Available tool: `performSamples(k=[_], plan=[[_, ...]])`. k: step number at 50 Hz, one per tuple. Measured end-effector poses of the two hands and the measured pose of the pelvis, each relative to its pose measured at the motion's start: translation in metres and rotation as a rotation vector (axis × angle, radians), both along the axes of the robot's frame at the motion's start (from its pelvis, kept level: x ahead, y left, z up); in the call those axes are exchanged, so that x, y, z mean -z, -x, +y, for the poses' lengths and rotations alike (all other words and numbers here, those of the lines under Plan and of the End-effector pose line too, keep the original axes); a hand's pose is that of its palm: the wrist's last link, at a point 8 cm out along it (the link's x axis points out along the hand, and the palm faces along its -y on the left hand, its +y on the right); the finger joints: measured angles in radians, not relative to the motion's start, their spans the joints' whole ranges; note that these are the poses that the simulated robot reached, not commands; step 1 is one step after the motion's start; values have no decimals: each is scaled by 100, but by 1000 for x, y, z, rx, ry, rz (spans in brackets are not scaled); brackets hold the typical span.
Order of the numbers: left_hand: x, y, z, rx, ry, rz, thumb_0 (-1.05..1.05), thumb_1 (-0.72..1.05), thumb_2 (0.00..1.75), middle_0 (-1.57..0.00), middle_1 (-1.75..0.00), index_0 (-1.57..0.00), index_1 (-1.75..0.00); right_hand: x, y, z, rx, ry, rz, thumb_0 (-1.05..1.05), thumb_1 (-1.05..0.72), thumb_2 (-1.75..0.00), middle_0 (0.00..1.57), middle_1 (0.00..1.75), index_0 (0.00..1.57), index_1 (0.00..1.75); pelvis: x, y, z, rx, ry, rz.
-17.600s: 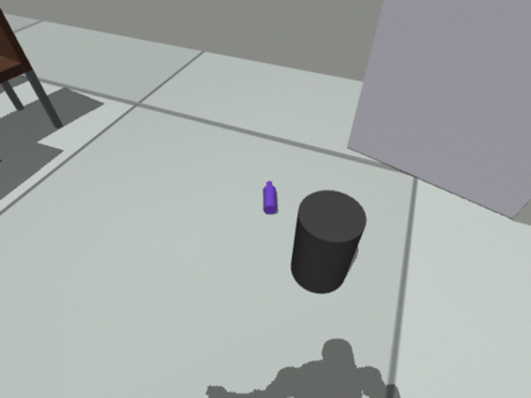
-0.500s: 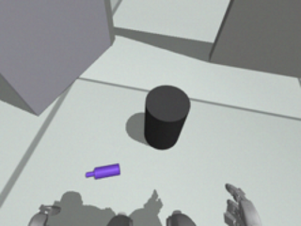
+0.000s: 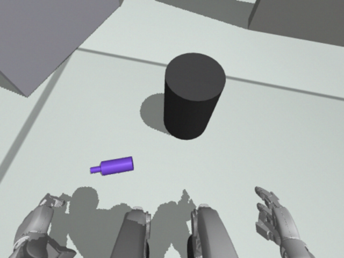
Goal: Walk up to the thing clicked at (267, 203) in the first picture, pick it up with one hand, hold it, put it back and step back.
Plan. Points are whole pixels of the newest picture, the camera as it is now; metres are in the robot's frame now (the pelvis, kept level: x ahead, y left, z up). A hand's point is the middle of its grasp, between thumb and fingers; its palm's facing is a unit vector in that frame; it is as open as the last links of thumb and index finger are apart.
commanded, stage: rise first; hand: left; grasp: from above
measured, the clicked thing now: (112, 166) +0.48 +0.26 -0.55
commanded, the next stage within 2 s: none
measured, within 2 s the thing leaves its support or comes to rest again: neither
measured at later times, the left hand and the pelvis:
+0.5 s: hand (81, 191) +0.32 +0.30 -0.32, palm faces -0.45 -0.18 -0.87, open 13.6 cm; pelvis -0.07 +0.00 -0.18, yaw -2 degrees
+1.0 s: hand (91, 181) +0.38 +0.30 -0.40, palm faces -0.46 -0.07 -0.89, open 13.7 cm; pelvis -0.06 +0.01 -0.23, yaw -4 degrees
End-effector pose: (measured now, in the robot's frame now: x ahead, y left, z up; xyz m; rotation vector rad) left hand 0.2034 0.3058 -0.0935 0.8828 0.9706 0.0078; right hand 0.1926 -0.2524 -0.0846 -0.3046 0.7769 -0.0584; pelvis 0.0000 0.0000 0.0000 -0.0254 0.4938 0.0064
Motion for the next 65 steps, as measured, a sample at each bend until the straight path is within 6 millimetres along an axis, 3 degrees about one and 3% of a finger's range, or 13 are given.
performSamples(k=[7, 13, 17, 21, 26, 31, 48, 65], plan=[[58, -48, 0, 197, -130, -98, 0, -53, 94, -14, -104, -15, -103, 84, 27, -18, 11, 18, 87, 1, -96, -91, 20, 30, 21, 30, 66, 24, -5, 5, -2, 71], [102, -84, -1, 323, -233, -133, 0, -50, 93, -17, -102, -17, -101, 153, 72, -25, 33, 13, 215, 1, -95, -91, 20, 30, 20, 30, 117, 45, -7, 9, 1, 96], [129, -101, 0, 390, -278, -138, 0, -47, 93, -18, -100, -17, -100, 187, 107, -27, 60, 10, 304, 1, -94, -91, 20, 30, 20, 30, 145, 56, -8, 12, 5, 99], [151, -115, 0, 458, -309, -152, 0, -45, 94, -17, -99, -17, -98, 209, 141, -27, 88, 19, 388, 1, -92, -90, 20, 30, 20, 30, 167, 63, -6, 14, 14, 93], [174, -131, -1, 535, -342, -179, 0, -45, 97, -15, -99, -15, -98, 222, 171, -26, 123, 45, 472, 1, -90, -90, 20, 30, 21, 30, 187, 66, -2, 15, 33, 89], [193, -146, -1, 597, -382, -194, 0, -47, 99, -13, -99, -13, -98, 225, 185, -23, 143, 69, 527, 1, -89, -90, 20, 30, 21, 30, 198, 65, 4, 15, 54, 97], [241, -175, -8, 618, -408, -178, 0, -46, 97, -15, -93, -14, -93, 242, 185, -18, 100, 80, 581, 1, -89, -90, 20, 30, 21, 30, 224, 56, 9, 17, 72, 131], [272, -196, -15, 588, -406, -171, 0, -43, 93, -17, -94, -17, -94, 265, 201, -18, 91, 59, 662, 0, -90, -90, 20, 30, 20, 30, 244, 51, 5, 33, 72, 136]])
